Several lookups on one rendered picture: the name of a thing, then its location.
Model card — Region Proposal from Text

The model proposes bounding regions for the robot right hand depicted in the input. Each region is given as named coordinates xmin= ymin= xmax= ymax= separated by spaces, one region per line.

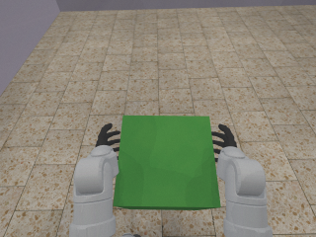
xmin=211 ymin=123 xmax=237 ymax=162

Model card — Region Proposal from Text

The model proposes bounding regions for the robot left hand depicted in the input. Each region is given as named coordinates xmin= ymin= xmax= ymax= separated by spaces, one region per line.
xmin=95 ymin=123 xmax=120 ymax=159

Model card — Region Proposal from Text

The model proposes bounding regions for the left robot forearm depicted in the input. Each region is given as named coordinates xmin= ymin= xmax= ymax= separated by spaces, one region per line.
xmin=69 ymin=145 xmax=119 ymax=237

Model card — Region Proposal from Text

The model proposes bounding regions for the right robot forearm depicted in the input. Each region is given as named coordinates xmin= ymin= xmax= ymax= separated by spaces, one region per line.
xmin=216 ymin=146 xmax=273 ymax=237

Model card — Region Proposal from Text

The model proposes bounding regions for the carton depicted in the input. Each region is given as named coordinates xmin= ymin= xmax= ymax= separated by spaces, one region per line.
xmin=113 ymin=116 xmax=221 ymax=210

